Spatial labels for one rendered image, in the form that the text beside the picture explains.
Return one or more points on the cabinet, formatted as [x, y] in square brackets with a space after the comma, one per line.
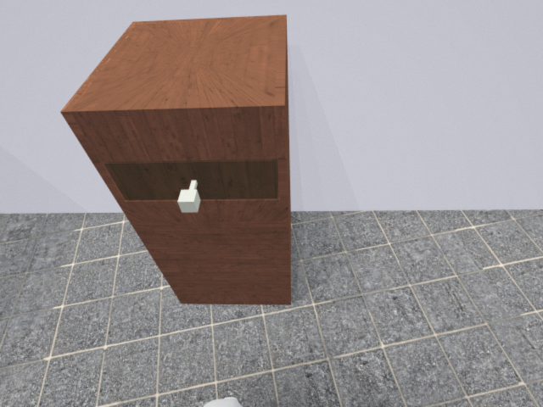
[199, 89]

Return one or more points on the handle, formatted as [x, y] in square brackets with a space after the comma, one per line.
[189, 200]

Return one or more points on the drawer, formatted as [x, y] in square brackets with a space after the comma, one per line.
[217, 179]

